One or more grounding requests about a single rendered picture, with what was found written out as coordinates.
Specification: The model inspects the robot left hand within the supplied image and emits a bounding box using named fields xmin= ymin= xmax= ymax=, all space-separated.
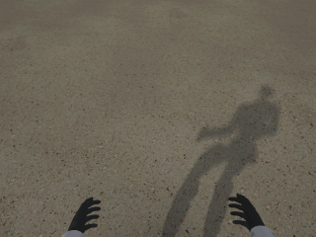
xmin=68 ymin=197 xmax=101 ymax=233

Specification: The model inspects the robot right forearm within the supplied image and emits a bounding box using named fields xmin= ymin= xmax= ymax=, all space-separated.
xmin=250 ymin=225 xmax=276 ymax=237

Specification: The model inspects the robot right hand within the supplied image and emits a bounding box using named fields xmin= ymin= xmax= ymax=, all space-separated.
xmin=228 ymin=194 xmax=265 ymax=231

